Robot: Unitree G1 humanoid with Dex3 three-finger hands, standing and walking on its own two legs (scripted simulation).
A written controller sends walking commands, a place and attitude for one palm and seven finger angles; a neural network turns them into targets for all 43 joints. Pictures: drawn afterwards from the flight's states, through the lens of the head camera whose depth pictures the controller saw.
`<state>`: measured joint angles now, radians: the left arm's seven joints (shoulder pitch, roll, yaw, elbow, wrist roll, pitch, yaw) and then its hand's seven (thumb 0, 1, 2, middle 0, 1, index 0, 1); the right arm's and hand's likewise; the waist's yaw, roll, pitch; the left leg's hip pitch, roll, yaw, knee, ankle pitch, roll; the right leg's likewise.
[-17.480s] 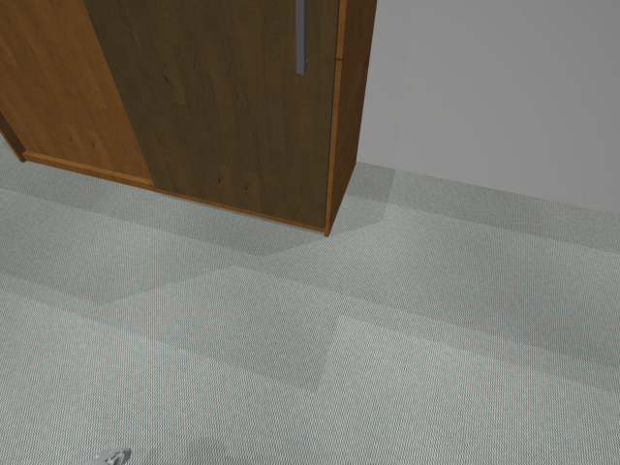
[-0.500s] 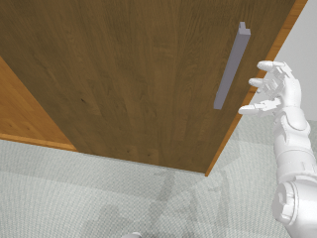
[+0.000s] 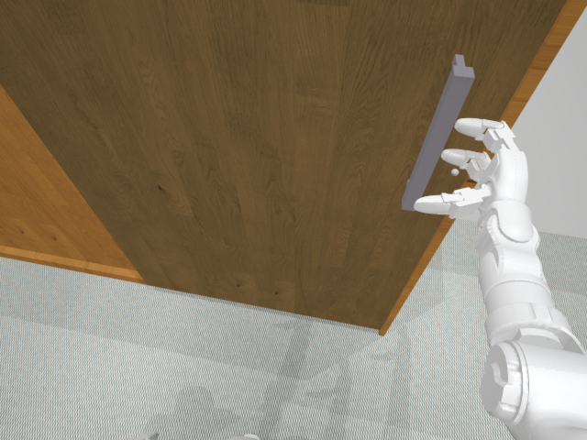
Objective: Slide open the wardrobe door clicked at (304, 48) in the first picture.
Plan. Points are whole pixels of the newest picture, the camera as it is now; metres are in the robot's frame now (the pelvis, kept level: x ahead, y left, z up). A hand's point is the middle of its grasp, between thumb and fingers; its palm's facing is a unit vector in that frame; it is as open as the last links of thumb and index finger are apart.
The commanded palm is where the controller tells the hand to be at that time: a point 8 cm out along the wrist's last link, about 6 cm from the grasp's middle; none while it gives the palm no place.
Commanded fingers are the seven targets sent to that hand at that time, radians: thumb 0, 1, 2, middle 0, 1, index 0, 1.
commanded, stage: feel for the door with the fingertips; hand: right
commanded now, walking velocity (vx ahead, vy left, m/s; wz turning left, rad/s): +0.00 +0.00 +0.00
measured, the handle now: (430, 142) +0.53 -0.12 +0.12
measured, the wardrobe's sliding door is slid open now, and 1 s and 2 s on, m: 0.00 0.00 0.00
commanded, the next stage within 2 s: slide the fingers in behind the handle in 0.22 s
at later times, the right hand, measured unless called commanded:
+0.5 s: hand (453, 165) +0.48 -0.15 +0.12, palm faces +0.06 +1.00 +0.00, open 13.6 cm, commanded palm +0.45 -0.20 +0.12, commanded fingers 0.00 0.50 -0.30 0.30 1.20 0.30 1.20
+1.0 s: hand (430, 168) +0.47 -0.11 +0.12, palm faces +0.06 +1.00 +0.00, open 14.0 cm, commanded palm +0.43 -0.17 +0.12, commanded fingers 0.00 0.50 -0.30 0.30 1.20 0.30 1.20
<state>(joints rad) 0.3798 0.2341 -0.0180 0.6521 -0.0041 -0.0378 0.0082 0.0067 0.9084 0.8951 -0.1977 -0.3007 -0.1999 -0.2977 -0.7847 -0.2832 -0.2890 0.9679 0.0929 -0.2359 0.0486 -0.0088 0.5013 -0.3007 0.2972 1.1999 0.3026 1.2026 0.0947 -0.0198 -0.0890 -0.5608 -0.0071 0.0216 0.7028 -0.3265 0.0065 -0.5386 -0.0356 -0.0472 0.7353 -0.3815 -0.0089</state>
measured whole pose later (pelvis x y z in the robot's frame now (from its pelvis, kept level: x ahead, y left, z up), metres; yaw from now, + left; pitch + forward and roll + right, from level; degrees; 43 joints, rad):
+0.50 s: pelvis -0.02 +0.01 -0.01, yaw -1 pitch +13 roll +1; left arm 0.42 0.27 -0.01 0.68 0.00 -0.05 0.01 0.01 0.91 0.90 -0.20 -0.30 -0.20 -0.30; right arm -0.95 -0.36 -0.29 1.15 0.10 -0.28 0.08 -0.01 0.50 -0.30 0.35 1.24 0.36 1.24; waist 0.13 -0.01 -0.08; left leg -0.64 -0.01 0.04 0.73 -0.31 0.01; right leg -0.63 -0.03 -0.02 0.77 -0.36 0.00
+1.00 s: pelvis +0.00 +0.00 +0.00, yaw +0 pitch +11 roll +0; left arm 0.38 0.24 -0.01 0.66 0.01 -0.04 0.00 0.01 0.91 0.90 -0.20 -0.30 -0.20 -0.30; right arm -0.82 -0.23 -0.24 1.00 0.08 -0.27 -0.01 -0.01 0.50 -0.30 0.30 1.20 0.30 1.20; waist 0.10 -0.02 -0.09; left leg -0.58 0.00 0.02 0.71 -0.32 0.01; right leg -0.55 -0.03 -0.05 0.73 -0.37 -0.01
